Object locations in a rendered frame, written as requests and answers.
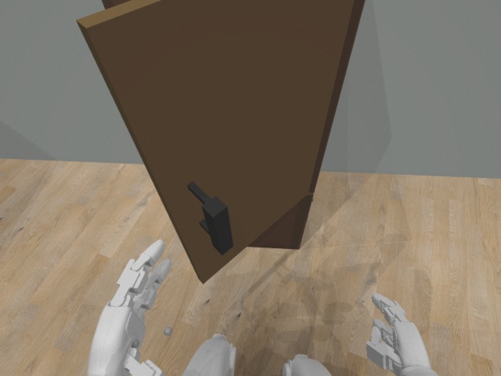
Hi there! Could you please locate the robot right thigh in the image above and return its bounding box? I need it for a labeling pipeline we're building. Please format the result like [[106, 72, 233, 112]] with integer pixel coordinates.
[[283, 358, 332, 376]]

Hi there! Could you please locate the cupboard door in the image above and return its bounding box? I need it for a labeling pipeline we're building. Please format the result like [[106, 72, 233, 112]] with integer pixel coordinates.
[[76, 0, 354, 284]]

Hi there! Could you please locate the robot left thigh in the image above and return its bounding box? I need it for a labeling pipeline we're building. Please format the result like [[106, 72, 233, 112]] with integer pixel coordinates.
[[182, 338, 236, 376]]

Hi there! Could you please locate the left robot hand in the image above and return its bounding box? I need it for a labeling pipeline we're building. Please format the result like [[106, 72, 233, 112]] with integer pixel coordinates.
[[87, 239, 171, 376]]

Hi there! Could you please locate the right robot hand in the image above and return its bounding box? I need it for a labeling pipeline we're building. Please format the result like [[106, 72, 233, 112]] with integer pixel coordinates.
[[366, 292, 431, 376]]

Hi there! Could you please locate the robot thigh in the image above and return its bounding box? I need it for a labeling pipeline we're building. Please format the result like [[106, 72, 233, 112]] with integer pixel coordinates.
[[182, 338, 236, 376], [283, 358, 332, 376]]

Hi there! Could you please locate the handle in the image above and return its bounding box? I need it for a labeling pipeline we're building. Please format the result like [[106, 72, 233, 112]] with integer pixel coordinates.
[[187, 182, 233, 255]]

